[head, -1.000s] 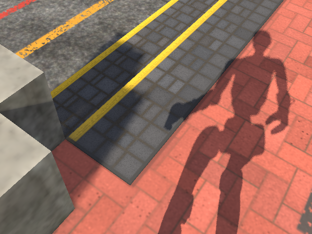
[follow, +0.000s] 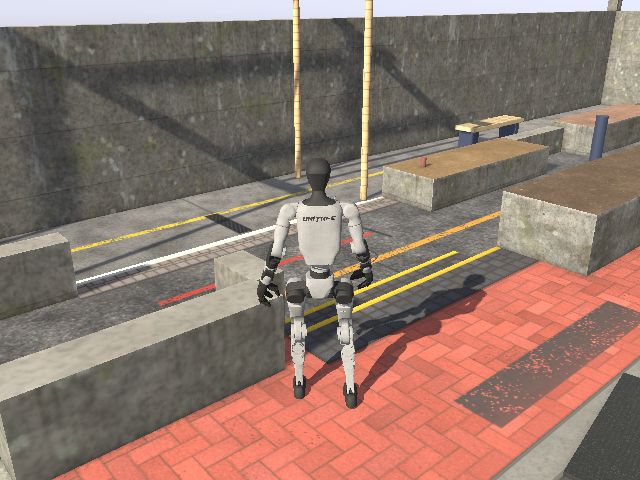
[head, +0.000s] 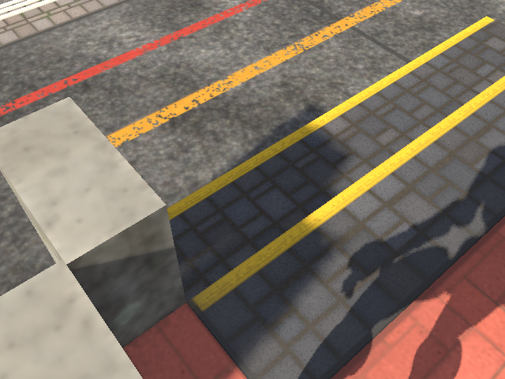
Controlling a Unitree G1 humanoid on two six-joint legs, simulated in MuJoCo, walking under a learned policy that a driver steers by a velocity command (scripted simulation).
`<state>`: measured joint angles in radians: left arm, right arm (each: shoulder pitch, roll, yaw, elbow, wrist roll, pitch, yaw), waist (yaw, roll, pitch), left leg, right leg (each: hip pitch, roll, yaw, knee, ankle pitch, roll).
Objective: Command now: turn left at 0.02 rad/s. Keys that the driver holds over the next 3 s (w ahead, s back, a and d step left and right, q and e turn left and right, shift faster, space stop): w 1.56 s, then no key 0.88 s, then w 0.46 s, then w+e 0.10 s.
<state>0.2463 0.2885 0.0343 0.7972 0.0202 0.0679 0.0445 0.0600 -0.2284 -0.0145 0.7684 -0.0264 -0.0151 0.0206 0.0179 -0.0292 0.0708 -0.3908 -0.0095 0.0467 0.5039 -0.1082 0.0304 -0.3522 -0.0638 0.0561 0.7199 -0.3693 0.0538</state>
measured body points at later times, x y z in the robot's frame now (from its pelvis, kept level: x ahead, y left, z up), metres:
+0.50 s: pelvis +0.07 -0.04 +0.01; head +0.07 -0.05 +0.46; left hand +0.12 +0.21 -0.13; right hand +0.14 -0.31 -0.13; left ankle +0.10 +0.11 -0.73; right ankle +0.03 -0.16 -0.73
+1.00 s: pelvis +0.19 +0.00 +0.02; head +0.22 +0.02 +0.47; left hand +0.24 +0.25 -0.13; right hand +0.20 -0.26 -0.11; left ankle +0.17 +0.08 -0.72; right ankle +0.16 -0.14 -0.66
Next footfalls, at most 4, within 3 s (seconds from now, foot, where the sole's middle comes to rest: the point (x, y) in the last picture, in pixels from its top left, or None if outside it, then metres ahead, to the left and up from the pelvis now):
0.04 right None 0.07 -0.15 -0.76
1.20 right None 0.36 -0.10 -0.76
1.34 left None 0.25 0.09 -0.76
1.84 right None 0.45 -0.15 -0.76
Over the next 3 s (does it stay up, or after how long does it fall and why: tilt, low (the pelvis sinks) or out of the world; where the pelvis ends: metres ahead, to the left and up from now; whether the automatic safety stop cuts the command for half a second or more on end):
stays up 0.62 0.00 0.01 its command is cut before an obstacle from the start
